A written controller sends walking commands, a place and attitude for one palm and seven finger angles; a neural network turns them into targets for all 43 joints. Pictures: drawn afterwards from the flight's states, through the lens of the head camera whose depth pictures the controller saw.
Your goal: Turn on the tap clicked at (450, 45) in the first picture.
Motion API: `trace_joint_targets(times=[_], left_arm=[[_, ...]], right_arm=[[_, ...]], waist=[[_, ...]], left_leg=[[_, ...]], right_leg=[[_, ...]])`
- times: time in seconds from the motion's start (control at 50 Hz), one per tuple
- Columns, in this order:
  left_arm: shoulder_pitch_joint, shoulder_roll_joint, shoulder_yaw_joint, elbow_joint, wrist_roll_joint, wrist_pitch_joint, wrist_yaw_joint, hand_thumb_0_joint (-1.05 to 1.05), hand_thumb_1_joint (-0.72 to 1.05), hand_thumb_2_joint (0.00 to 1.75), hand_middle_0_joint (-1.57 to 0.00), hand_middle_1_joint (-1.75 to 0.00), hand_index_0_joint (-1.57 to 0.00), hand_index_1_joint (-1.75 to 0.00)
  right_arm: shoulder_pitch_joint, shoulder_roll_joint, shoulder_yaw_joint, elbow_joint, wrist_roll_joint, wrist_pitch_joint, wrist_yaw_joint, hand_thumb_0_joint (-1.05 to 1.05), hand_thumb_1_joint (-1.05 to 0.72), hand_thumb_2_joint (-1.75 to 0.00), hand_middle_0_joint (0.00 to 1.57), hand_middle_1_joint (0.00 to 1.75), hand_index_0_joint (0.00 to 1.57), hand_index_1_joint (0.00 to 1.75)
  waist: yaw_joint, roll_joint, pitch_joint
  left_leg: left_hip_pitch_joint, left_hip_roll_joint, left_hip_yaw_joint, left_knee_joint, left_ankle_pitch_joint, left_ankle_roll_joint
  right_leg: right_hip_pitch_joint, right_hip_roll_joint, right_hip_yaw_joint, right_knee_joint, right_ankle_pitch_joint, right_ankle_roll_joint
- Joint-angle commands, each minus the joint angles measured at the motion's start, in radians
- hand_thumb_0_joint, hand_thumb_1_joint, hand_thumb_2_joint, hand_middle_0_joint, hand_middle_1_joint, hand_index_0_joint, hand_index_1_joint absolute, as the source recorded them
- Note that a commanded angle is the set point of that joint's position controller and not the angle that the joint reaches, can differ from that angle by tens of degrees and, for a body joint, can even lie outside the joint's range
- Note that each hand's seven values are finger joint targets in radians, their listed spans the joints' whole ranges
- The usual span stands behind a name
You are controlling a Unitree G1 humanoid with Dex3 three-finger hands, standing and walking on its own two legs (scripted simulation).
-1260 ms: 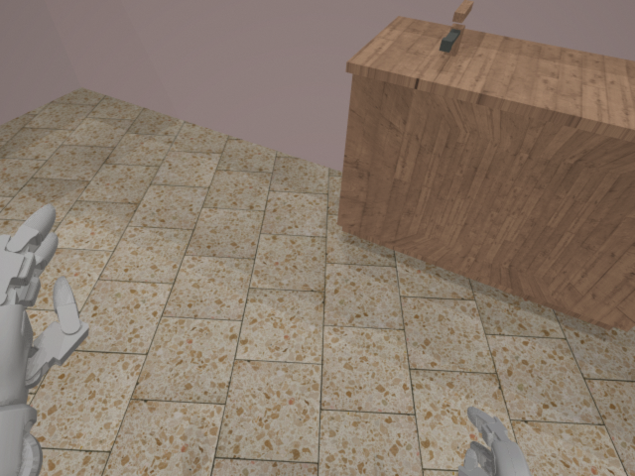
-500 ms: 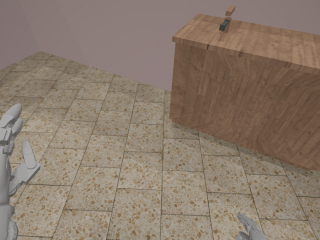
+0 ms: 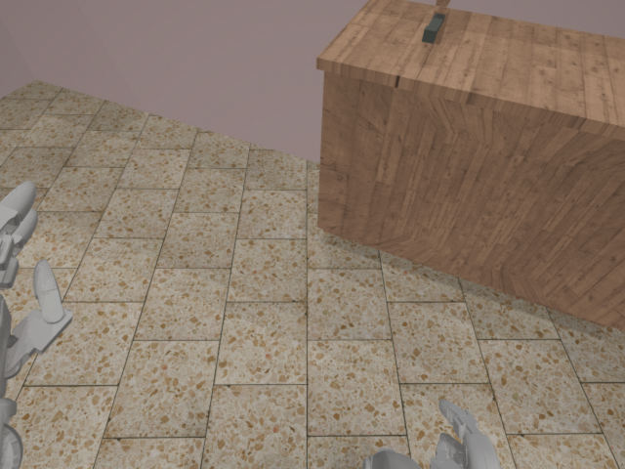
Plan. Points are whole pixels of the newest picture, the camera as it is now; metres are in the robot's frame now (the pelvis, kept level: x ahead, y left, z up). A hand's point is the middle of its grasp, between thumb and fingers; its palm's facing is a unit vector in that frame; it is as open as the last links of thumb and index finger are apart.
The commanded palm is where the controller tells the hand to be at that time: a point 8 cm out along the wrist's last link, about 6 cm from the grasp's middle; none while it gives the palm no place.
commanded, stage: walk to a spot facing it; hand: left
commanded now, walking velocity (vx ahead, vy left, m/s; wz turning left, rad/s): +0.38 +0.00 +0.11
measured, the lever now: (429, 34) +1.02 -0.23 +0.09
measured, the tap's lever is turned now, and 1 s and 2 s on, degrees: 0 0 0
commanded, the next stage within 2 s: turn to face it in 0.38 s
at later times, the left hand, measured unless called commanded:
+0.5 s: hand (108, 206) +0.34 +0.24 +0.18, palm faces +0.53 -0.73 -0.43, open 7.4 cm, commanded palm +0.29 +0.28 +0.18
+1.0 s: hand (192, 149) +0.47 +0.19 +0.16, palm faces +0.42 -0.80 -0.43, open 7.4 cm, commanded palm +0.41 +0.23 +0.18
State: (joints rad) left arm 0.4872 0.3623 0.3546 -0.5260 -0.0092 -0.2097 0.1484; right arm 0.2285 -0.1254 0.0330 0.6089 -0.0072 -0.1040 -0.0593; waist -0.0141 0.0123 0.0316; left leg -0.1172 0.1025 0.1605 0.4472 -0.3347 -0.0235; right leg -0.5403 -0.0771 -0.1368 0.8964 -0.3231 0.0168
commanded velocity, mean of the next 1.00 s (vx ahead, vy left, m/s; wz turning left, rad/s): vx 0.13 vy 0.00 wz -0.12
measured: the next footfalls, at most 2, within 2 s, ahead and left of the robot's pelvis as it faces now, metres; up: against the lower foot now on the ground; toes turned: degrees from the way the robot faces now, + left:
right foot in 0.10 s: +0.18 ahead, -0.12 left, +0.00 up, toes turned -9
left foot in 0.56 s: +0.29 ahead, +0.13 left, +0.00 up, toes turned +19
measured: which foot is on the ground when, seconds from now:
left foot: down 0.00-0.12, up 0.14-0.54, down 0.56-0.88, up 0.90-1.00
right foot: up 0.00-0.08, down 0.10-0.56, up 0.58-0.86, down 0.88-1.00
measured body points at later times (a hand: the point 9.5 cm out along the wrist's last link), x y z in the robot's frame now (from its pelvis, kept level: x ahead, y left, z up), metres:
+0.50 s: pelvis +0.17 -0.03 -0.01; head +0.20 -0.01 +0.44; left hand +0.31 +0.28 +0.20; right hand +0.35 -0.27 -0.09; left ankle +0.25 +0.12 -0.71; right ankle +0.14 -0.12 -0.74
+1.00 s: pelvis +0.24 -0.05 -0.02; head +0.28 -0.08 +0.43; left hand +0.44 +0.23 +0.18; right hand +0.43 -0.26 -0.12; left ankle +0.22 +0.10 -0.68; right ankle +0.28 -0.13 -0.74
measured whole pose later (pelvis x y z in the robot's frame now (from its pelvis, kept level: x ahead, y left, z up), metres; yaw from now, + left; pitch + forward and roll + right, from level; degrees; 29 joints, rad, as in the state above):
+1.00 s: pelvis +0.24 -0.05 -0.02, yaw -1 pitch +0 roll +1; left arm 0.40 0.31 0.35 -0.45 -0.03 -0.17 0.15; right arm 0.13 -0.21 0.02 0.60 0.01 -0.05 -0.03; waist 0.04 0.05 0.10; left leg -0.47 0.10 0.08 1.10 -0.49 -0.08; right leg -0.37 -0.01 -0.08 0.66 -0.29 -0.06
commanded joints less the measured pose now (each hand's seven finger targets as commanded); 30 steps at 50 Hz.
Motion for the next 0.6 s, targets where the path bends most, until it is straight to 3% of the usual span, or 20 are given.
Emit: trace_joint_targets(times=[0.0, 0.04, 0.06, 0.08, 0.1, 0.12, 0.14, 0.18, 0.22, 0.24, 0.32, 0.4, 0.44, 0.46, 0.48, 0.5, 0.52, 0.54, 0.56, 0.58], left_arm=[[-0.044, 0.166, 0.136, -0.164, -0.004, -0.048, 0.008, 0.0, 0.9, 0.9, -0.2, -0.3, -0.2, -0.3], [-0.046, 0.172, 0.139, -0.15, -0.006, -0.034, 0.004, 0.0, 0.9, 0.9, -0.2, -0.3, -0.2, -0.3], [-0.052, 0.189, 0.147, -0.152, 0.0, -0.03, 0.005, 0.0, 0.9, 0.9, -0.2, -0.3, -0.2, -0.3], [-0.064, 0.243, 0.185, -0.153, 0.007, -0.031, 0.012, 0.0, 0.9, 0.9, -0.2, -0.3, -0.2, -0.3], [-0.07, 0.288, 0.242, -0.166, -0.011, -0.045, 0.018, 0.0, 0.9, 0.9, -0.2, -0.3, -0.2, -0.3], [-0.101, 0.253, 0.213, -0.185, -0.02, -0.061, 0.009, 0.0, 0.9, 0.9, -0.2, -0.3, -0.2, -0.3], [-0.049, 0.267, 0.22, -0.181, -0.014, -0.068, 0.007, 0.0, 0.9, 0.9, -0.2, -0.3, -0.2, -0.3], [-0.019, 0.231, 0.2, -0.203, -0.007, -0.081, 0.007, 0.0, 0.9, 0.9, -0.2, -0.3, -0.2, -0.3], [-0.032, 0.228, 0.195, -0.233, -0.007, -0.084, 0.012, 0.0, 0.9, 0.9, -0.2, -0.3, -0.2, -0.3], [-0.016, 0.223, 0.191, -0.214, -0.01, -0.08, 0.014, 0.0, 0.9, 0.9, -0.2, -0.3, -0.2, -0.3], [0.0, 0.207, 0.178, -0.215, -0.018, -0.065, 0.03, 0.0, 0.9, 0.9, -0.2, -0.3, -0.2, -0.3], [-0.024, 0.181, 0.151, -0.214, -0.009, -0.054, 0.05, 0.0, 0.9, 0.9, -0.2, -0.3, -0.2, -0.3], [-0.071, 0.181, 0.135, -0.232, -0.003, -0.051, 0.056, 0.0, 0.9, 0.9, -0.2, -0.3, -0.2, -0.3], [-0.088, 0.181, 0.129, -0.228, -0.003, -0.051, 0.06, 0.0, 0.9, 0.9, -0.2, -0.3, -0.2, -0.3], [-0.129, 0.174, 0.111, -0.249, -0.005, -0.053, 0.063, 0.0, 0.9, 0.9, -0.2, -0.3, -0.2, -0.3], [-0.165, 0.183, 0.113, -0.286, -0.005, -0.069, 0.063, 0.0, 0.9, 0.9, -0.2, -0.3, -0.2, -0.3], [-0.146, 0.179, 0.114, -0.296, -0.009, -0.081, 0.059, 0.0, 0.9, 0.9, -0.2, -0.3, -0.2, -0.3], [-0.183, 0.187, 0.106, -0.308, -0.011, -0.098, 0.056, 0.0, 0.9, 0.9, -0.2, -0.3, -0.2, -0.3], [-0.165, 0.215, 0.122, -0.207, -0.005, -0.093, 0.043, 0.0, 0.9, 0.9, -0.2, -0.3, -0.2, -0.3], [-0.188, 0.227, 0.139, -0.256, -0.008, -0.09, 0.035, 0.0, 0.9, 0.9, -0.2, -0.3, -0.2, -0.3]], right_arm=[[-0.08, -0.177, -0.078, -0.132, 0.0, -0.039, -0.021, 0.0, -0.9, -0.9, 0.2, 0.3, 0.2, 0.3], [-0.097, -0.177, -0.076, -0.133, 0.008, -0.028, -0.023, 0.0, -0.9, -0.9, 0.2, 0.3, 0.2, 0.3], [-0.1, -0.17, -0.078, -0.132, 0.012, -0.023, -0.02, 0.0, -0.9, -0.9, 0.2, 0.3, 0.2, 0.3], [-0.093, -0.145, -0.081, -0.143, 0.016, -0.014, -0.015, 0.0, -0.9, -0.9, 0.2, 0.3, 0.2, 0.3], [-0.135, -0.16, -0.079, -0.167, 0.009, -0.016, -0.012, 0.0, -0.9, -0.9, 0.2, 0.3, 0.2, 0.3], [-0.109, -0.178, -0.091, -0.137, 0.004, -0.013, -0.001, 0.0, -0.9, -0.9, 0.2, 0.3, 0.2, 0.3], [-0.114, -0.18, -0.085, -0.129, 0.004, -0.002, 0.009, 0.0, -0.9, -0.9, 0.2, 0.3, 0.2, 0.3], [-0.137, -0.168, -0.075, -0.115, 0.008, 0.03, 0.011, 0.0, -0.9, -0.9, 0.2, 0.3, 0.2, 0.3], [-0.141, -0.17, -0.079, -0.115, 0.009, 0.041, 0.001, 0.0, -0.9, -0.9, 0.2, 0.3, 0.2, 0.3], [-0.137, -0.179, -0.083, -0.122, 0.007, 0.044, -0.003, 0.0, -0.9, -0.9, 0.2, 0.3, 0.2, 0.3], [-0.099, -0.171, -0.086, -0.141, 0.001, 0.037, -0.01, 0.0, -0.9, -0.9, 0.2, 0.3, 0.2, 0.3], [-0.085, -0.157, -0.085, -0.175, -0.003, 0.022, -0.016, 0.0, -0.9, -0.9, 0.2, 0.3, 0.2, 0.3], [-0.079, -0.152, -0.086, -0.182, -0.003, 0.019, -0.02, 0.0, -0.9, -0.9, 0.2, 0.3, 0.2, 0.3], [-0.074, -0.154, -0.085, -0.179, -0.004, 0.018, -0.025, 0.0, -0.9, -0.9, 0.2, 0.3, 0.2, 0.3], [-0.054, -0.16, -0.088, -0.174, -0.002, 0.019, -0.028, 0.0, -0.9, -0.9, 0.2, 0.3, 0.2, 0.3], [-0.047, -0.171, -0.092, -0.179, 0.001, 0.014, -0.036, 0.0, -0.9, -0.9, 0.2, 0.3, 0.2, 0.3], [-0.06, -0.197, -0.094, -0.183, 0.004, 0.009, -0.034, 0.0, -0.9, -0.9, 0.2, 0.3, 0.2, 0.3], [-0.065, -0.195, -0.084, -0.184, 0.008, 0.004, -0.019, 0.0, -0.9, -0.9, 0.2, 0.3, 0.2, 0.3], [-0.085, -0.193, -0.079, -0.161, 0.004, 0.005, -0.012, 0.0, -0.9, -0.9, 0.2, 0.3, 0.2, 0.3], [-0.096, -0.199, -0.088, -0.158, 0.005, 0.009, -0.006, 0.0, -0.9, -0.9, 0.2, 0.3, 0.2, 0.3]], waist=[[0.005, 0.194, -0.095], [0.022, 0.146, -0.152], [0.034, 0.04, -0.196], [0.028, -0.22, -0.253], [0.044, -0.281, -0.229], [0.031, -0.212, -0.231], [0.027, -0.173, -0.187], [0.018, -0.084, -0.134], [0.005, -0.097, -0.13], [0.003, -0.089, -0.102], [0.011, -0.114, -0.104], [0.04, -0.163, -0.065], [0.036, -0.174, -0.068], [0.025, -0.156, -0.077], [-0.003, -0.108, -0.118], [-0.023, 0.003, -0.179], [-0.006, 0.254, -0.215], [0.012, 0.294, -0.223], [0.006, 0.227, -0.2], [0.002, 0.242, -0.196]], left_leg=[[-0.001, 0.177, -0.072, -0.041, 0.468, 0.147], [-0.099, 0.137, -0.03, 0.178, 0.445, 0.124], [-0.201, 0.096, -0.014, 0.386, 0.347, 0.105], [-0.438, -0.024, 0.022, 0.717, 0.06, 0.065], [-0.595, -0.076, -0.1, 0.921, -0.232, 0.044], [-0.56, -0.042, -0.204, 0.988, -0.193, 0.04], [-0.599, -0.008, -0.21, 1.015, -0.134, 0.029], [-0.602, 0.028, -0.193, 0.999, -0.028, 0.004], [-0.59, 0.042, -0.18, 0.907, 0.003, -0.005], [-0.566, 0.054, -0.173, 0.836, 0.033, -0.006], [-0.465, 0.036, -0.058, 0.481, 0.066, 0.006], [-0.391, -0.004, 0.026, 0.312, 0.063, 0.015], [-0.323, -0.017, 0.045, 0.248, 0.052, 0.018], [-0.263, -0.046, 0.064, 0.192, 0.07, 0.02], [-0.141, -0.084, 0.078, 0.106, 0.132, 0.024], [0.021, -0.063, 0.029, 0.031, 0.205, 0.044], [0.167, 0.15, -0.277, -0.013, 0.459, 0.13], [0.205, 0.32, -0.522, -0.05, 0.71, 0.234], [0.144, 0.35, -0.521, -0.073, 0.589, 0.253], [0.099, 0.358, -0.499, -0.075, 0.485, 0.263]], right_leg=[[0.197, 0.066, -0.1, -0.264, 0.087, -0.008], [0.439, 0.095, -0.126, -0.356, 0.151, -0.014], [0.568, 0.024, -0.023, -0.391, 0.142, -0.049], [0.718, -0.223, 0.38, -0.441, 0.237, -0.159], [0.675, -0.376, 0.687, -0.55, 0.317, -0.249], [0.587, -0.386, 0.672, -0.601, 0.062, -0.229], [0.538, -0.401, 0.636, -0.612, -0.071, -0.241], [0.432, -0.336, 0.382, -0.611, 0.004, -0.198], [0.401, -0.312, 0.226, -0.613, 0.099, -0.176], [0.348, -0.303, 0.182, -0.622, 0.117, -0.166], [0.398, -0.289, 0.046, -0.591, 0.237, -0.146], [0.413, -0.287, 0.022, -0.543, 0.342, -0.133], [0.415, -0.296, -0.004, -0.476, 0.391, -0.124], [0.405, -0.277, -0.012, -0.406, 0.465, -0.115], [0.381, -0.238, -0.038, -0.283, 0.506, -0.094], [0.32, -0.18, -0.057, -0.096, 0.479, -0.054], [0.136, -0.05, -0.055, 0.132, 0.065, 0.001], [0.01, 0.027, 0.048, 0.293, -0.32, -0.004], [-0.031, 0.01, 0.119, 0.357, -0.298, -0.006], [-0.047, -0.015, 0.147, 0.37, -0.271, -0.001]])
